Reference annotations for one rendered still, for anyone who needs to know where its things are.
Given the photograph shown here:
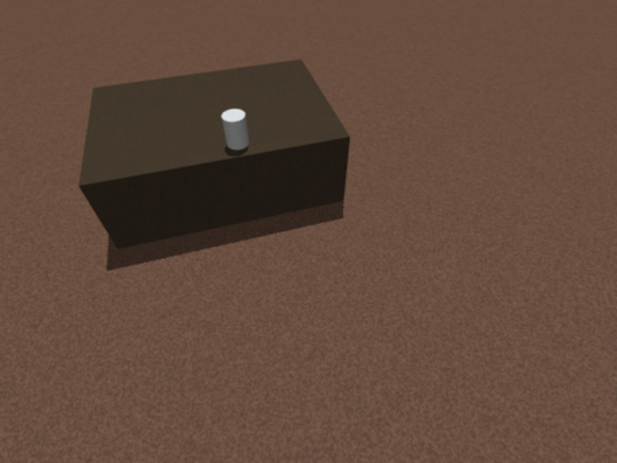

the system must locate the can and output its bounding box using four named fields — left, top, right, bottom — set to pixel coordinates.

left=222, top=109, right=250, bottom=150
